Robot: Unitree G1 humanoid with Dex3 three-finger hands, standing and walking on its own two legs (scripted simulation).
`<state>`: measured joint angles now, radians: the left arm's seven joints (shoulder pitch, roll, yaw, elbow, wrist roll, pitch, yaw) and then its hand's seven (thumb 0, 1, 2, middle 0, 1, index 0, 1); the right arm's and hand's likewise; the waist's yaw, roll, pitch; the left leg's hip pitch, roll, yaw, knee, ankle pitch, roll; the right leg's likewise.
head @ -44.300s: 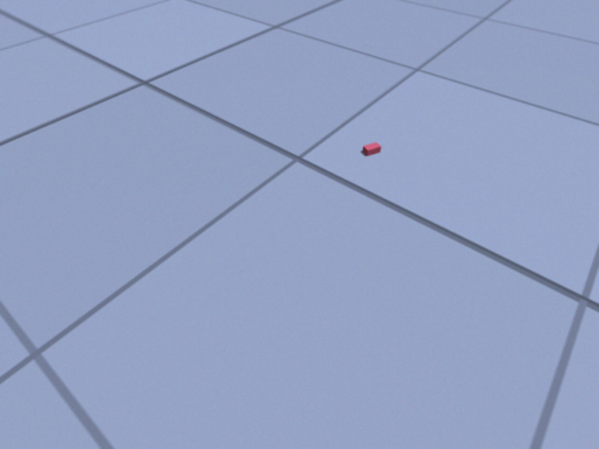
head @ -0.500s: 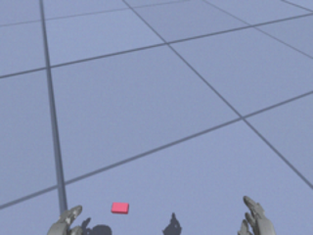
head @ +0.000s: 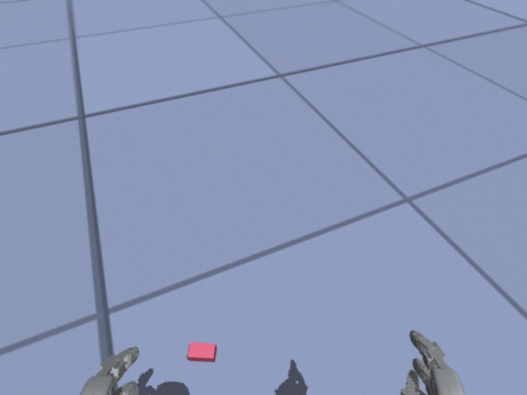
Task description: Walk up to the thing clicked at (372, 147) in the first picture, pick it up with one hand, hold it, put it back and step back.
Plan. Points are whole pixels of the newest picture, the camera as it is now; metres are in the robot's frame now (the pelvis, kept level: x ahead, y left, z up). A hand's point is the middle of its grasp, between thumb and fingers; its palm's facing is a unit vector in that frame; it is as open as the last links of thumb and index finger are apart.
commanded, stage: home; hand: left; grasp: from above
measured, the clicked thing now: (202, 352) +0.45 +0.21 -0.69
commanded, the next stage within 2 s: stand in 0.14 s
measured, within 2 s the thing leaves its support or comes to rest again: neither
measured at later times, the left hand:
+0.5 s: hand out of the picture +0.11 +0.24 -0.10, palm faces +0.03 -0.94 -0.33, open 7.4 cm
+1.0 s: hand out of the picture +0.00 +0.25 -0.10, palm faces +0.04 -0.95 -0.32, open 7.4 cm
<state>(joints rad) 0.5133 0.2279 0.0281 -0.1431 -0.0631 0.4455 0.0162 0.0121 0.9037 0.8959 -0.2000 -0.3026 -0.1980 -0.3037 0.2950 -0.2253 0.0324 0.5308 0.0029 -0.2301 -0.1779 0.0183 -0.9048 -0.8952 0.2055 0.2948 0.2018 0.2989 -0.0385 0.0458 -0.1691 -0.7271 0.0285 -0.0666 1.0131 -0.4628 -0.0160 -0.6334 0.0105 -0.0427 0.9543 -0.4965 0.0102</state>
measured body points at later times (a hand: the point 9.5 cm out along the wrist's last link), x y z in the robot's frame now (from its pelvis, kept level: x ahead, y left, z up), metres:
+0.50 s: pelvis -0.01 +0.01 +0.03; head +0.00 +0.02 +0.48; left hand +0.11 +0.29 -0.08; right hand +0.10 -0.27 -0.08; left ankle +0.02 +0.12 -0.68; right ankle -0.01 -0.13 -0.68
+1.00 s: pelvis -0.02 +0.02 +0.06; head -0.04 +0.01 +0.51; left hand +0.00 +0.30 -0.08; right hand +0.05 -0.26 -0.08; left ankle +0.02 +0.13 -0.68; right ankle -0.01 -0.13 -0.68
